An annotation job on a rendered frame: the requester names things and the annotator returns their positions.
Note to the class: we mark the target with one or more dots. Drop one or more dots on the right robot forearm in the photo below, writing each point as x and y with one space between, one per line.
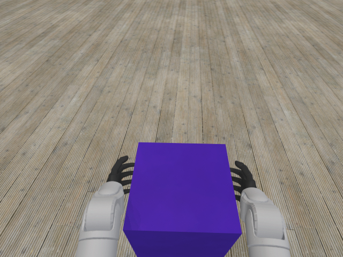
265 225

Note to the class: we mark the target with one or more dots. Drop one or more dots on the carton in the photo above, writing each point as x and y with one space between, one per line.
181 201

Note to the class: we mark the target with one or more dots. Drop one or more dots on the right robot hand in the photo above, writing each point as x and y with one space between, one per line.
245 181

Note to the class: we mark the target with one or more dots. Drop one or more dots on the left robot forearm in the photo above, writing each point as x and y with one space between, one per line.
100 227

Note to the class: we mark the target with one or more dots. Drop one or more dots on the left robot hand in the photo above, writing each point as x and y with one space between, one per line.
116 174

